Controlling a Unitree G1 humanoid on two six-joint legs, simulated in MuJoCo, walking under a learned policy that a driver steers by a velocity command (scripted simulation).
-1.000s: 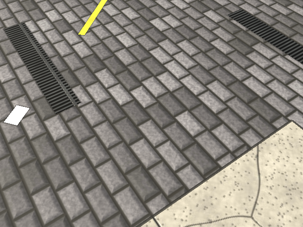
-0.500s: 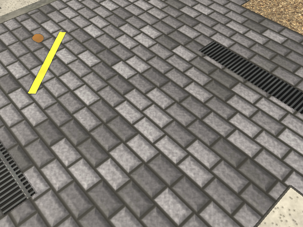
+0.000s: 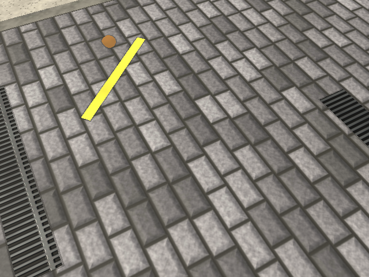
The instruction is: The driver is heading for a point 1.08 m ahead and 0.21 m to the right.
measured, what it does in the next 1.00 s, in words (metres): walks ahead: right foot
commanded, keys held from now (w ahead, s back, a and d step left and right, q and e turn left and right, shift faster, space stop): shift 1.00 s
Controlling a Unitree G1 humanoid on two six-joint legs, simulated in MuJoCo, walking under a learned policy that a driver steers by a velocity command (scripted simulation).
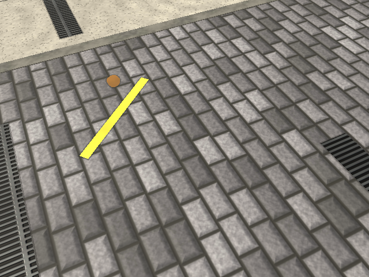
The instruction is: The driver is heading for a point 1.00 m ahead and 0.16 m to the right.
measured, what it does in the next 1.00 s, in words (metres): walks ahead: left foot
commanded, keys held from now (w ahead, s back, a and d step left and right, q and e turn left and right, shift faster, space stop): shift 0.50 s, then w+shift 0.36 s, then w+e+shift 0.14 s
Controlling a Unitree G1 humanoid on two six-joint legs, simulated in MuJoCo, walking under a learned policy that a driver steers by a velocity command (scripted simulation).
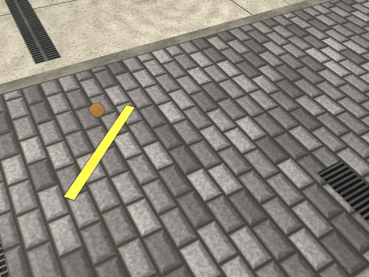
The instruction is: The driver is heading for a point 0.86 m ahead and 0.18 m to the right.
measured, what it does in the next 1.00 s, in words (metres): walks ahead, turning right: right foot, then left foot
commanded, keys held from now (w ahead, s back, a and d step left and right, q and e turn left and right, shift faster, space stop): w+e+shift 0.42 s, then w+shift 0.16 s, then q+shift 0.14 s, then shift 0.28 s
